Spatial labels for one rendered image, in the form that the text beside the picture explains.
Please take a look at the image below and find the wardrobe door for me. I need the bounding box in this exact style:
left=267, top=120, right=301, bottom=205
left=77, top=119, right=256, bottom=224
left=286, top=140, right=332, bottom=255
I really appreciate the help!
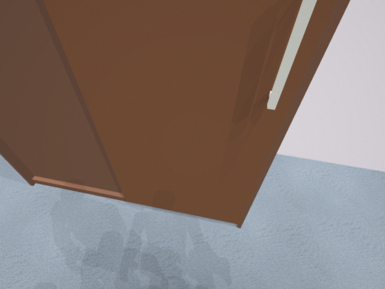
left=43, top=0, right=337, bottom=224
left=0, top=0, right=123, bottom=193

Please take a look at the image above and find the handle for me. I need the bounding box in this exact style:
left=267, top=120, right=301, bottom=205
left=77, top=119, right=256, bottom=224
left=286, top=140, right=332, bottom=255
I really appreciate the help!
left=267, top=0, right=317, bottom=110

